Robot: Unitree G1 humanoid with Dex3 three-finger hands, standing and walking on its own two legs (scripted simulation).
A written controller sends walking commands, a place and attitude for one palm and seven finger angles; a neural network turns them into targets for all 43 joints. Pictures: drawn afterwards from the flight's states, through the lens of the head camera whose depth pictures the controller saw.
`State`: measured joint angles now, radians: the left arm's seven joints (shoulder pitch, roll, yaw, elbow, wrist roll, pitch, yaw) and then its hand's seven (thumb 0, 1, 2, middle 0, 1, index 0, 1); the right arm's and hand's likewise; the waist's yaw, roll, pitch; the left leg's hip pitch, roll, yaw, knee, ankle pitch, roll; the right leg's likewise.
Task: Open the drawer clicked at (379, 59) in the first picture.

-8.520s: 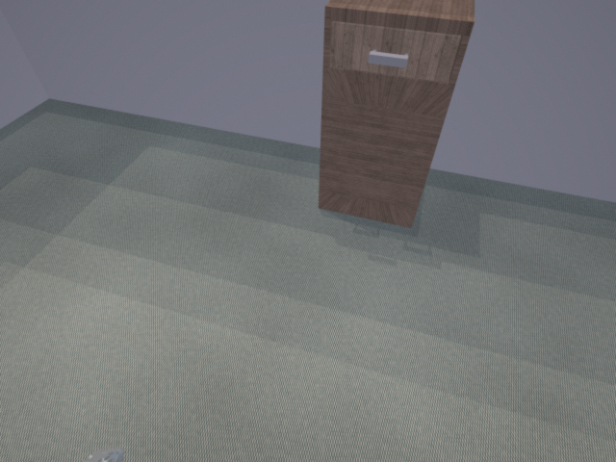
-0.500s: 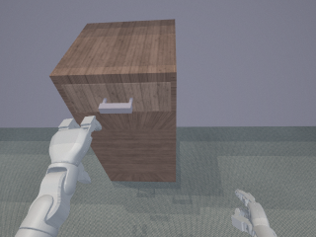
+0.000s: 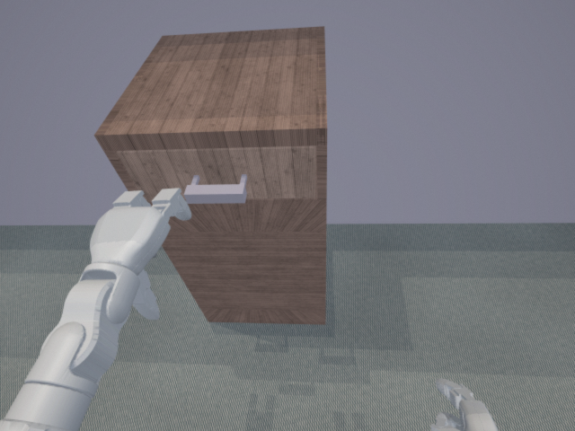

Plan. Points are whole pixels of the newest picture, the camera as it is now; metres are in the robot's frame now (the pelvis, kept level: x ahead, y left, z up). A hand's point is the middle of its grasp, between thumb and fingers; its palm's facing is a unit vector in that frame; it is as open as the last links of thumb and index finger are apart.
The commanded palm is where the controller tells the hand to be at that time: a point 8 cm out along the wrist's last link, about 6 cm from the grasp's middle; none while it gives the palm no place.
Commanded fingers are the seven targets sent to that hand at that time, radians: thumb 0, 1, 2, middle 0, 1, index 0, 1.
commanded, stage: raise the hand with hooked fingers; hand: left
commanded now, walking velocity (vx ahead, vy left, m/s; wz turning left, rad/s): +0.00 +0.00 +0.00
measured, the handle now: (217, 186) +0.55 +0.23 -0.02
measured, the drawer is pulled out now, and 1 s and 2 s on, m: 0.00 0.00 0.00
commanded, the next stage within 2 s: move the hooked fingers above the handle in 0.12 s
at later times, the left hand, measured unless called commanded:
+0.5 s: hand (174, 243) +0.33 +0.22 +0.08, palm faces +0.01 -0.05 -1.00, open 13.9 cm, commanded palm +0.32 +0.23 +0.14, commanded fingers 0.00 -0.50 0.30 -0.30 -1.20 -0.30 -1.20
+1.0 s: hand (191, 218) +0.39 +0.21 +0.06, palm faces +0.02 -0.03 -1.00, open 13.9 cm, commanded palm +0.38 +0.22 +0.12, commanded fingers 0.00 -0.50 0.30 -0.30 -1.20 -0.30 -1.20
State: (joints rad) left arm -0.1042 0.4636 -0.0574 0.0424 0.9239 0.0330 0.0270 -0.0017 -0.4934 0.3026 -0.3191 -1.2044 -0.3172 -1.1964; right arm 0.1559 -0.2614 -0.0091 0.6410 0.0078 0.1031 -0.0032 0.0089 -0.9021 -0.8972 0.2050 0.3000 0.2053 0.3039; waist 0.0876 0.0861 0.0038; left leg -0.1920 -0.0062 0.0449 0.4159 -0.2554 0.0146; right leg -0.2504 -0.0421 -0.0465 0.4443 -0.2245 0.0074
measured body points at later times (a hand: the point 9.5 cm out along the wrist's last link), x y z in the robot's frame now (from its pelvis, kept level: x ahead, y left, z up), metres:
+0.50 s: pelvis -0.01 -0.02 +0.00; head +0.02 -0.05 +0.45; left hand +0.33 +0.22 +0.13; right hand +0.19 -0.24 -0.12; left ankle -0.03 +0.11 -0.74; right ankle +0.00 -0.13 -0.74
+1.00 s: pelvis +0.00 -0.01 -0.01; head +0.04 -0.04 +0.44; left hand +0.39 +0.21 +0.12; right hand +0.12 -0.27 -0.14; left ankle -0.03 +0.11 -0.74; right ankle +0.00 -0.13 -0.74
